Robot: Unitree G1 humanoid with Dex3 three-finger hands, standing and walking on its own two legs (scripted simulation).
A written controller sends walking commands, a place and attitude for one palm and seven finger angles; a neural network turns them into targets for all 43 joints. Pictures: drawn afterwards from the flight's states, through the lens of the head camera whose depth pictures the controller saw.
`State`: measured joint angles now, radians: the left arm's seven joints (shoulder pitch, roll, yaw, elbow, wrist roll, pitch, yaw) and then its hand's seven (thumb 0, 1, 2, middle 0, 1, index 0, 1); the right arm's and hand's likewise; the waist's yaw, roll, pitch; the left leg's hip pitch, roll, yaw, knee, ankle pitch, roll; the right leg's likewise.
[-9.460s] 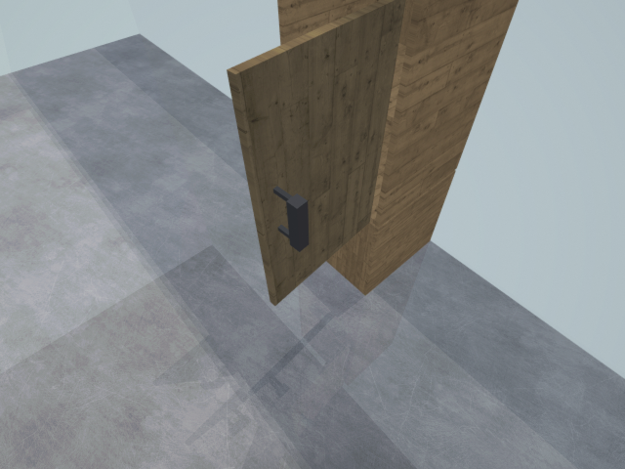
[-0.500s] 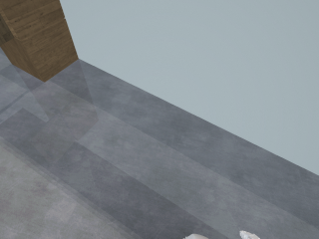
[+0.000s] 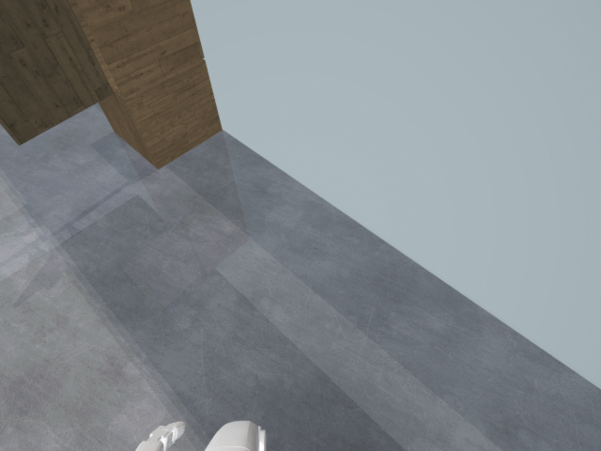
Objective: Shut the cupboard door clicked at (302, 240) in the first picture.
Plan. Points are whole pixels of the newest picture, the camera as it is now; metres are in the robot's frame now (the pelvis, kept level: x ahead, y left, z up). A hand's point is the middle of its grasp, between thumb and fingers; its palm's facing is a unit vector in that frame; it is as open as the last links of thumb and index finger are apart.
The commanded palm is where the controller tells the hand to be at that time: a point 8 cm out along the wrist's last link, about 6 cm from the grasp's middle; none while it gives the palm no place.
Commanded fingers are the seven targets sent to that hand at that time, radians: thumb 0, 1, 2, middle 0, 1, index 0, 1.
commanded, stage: walk to a spot facing it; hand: left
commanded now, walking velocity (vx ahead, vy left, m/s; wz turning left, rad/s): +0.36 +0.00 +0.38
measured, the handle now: out of the picture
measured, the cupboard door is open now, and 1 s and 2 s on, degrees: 95 95 95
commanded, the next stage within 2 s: turn to face it in 1.38 s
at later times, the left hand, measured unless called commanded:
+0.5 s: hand (160, 428) +0.18 +0.24 -0.18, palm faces +0.25 -0.96 -0.14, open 7.4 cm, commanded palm none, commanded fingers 0.00 0.90 0.90 -0.20 -0.30 -0.20 -0.30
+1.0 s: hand (199, 238) +0.53 +0.23 -0.16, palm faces +0.21 -0.96 -0.17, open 7.3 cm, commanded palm none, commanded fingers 0.00 0.90 0.90 -0.20 -0.30 -0.20 -0.30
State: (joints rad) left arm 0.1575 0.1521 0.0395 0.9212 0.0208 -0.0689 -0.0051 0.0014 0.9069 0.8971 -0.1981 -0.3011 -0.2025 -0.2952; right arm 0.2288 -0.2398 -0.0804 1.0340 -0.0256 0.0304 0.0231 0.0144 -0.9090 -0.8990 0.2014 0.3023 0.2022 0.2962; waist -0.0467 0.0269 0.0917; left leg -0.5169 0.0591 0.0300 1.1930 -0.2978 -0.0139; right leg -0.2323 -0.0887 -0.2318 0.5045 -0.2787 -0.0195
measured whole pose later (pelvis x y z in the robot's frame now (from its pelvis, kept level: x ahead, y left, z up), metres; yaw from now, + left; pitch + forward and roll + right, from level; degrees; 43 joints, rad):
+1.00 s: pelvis +0.46 +0.04 +0.00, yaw +14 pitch +0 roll +0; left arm 0.13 0.14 0.04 0.99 0.01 -0.08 0.00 0.00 0.91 0.90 -0.20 -0.30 -0.20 -0.30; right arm 0.35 -0.15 -0.05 1.13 -0.02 0.00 0.00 0.01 -0.91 -0.90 0.20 0.30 0.20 0.30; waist -0.07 0.02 0.08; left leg -0.45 0.06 0.02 1.15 -0.34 0.01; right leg -0.22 -0.03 -0.18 0.49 -0.28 -0.05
